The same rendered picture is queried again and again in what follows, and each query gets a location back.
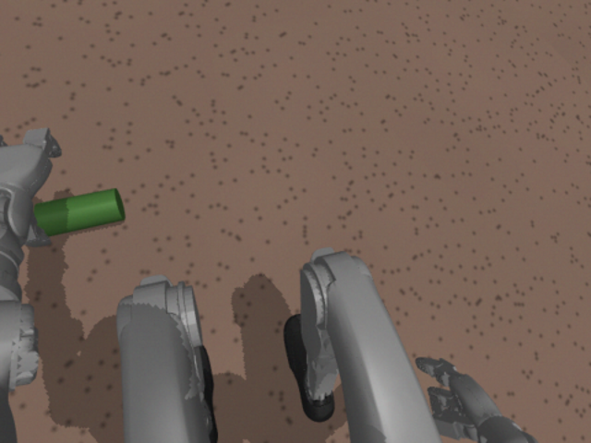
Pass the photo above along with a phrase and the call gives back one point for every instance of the right robot arm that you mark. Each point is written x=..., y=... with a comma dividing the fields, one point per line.
x=501, y=429

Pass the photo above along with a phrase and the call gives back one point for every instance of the right robot foot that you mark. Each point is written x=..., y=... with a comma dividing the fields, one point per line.
x=317, y=411

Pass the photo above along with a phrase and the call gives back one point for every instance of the left robot foot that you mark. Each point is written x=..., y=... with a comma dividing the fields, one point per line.
x=208, y=391

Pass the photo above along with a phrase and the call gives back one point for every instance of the left robot arm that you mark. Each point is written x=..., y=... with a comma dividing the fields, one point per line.
x=19, y=355

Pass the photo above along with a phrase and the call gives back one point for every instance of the left robot hand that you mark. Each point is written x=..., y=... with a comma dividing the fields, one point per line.
x=27, y=167

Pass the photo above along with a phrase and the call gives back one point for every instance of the right robot hand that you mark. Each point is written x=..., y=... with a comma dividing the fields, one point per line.
x=466, y=404

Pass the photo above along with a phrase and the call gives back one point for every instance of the can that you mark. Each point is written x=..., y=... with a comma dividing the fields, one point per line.
x=79, y=212

